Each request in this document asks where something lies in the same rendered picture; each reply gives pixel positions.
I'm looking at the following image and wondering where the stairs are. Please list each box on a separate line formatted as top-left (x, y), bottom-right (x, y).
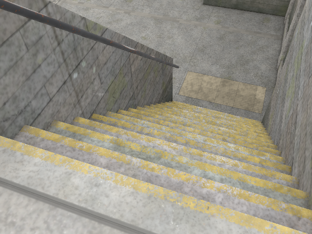
top-left (14, 100), bottom-right (312, 234)

